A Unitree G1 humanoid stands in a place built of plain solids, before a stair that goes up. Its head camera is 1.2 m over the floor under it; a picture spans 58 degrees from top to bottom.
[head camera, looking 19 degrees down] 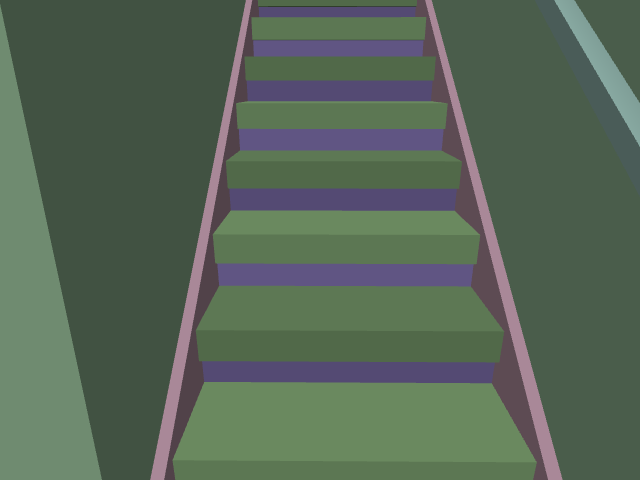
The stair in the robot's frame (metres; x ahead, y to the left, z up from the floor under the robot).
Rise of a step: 0.19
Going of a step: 0.26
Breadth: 0.85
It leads straight ahead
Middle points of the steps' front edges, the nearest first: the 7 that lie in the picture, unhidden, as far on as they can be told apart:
0.79 -0.08 0.38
1.05 -0.08 0.57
1.31 -0.08 0.77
1.57 -0.08 0.96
1.82 -0.09 1.15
2.08 -0.09 1.34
2.34 -0.09 1.54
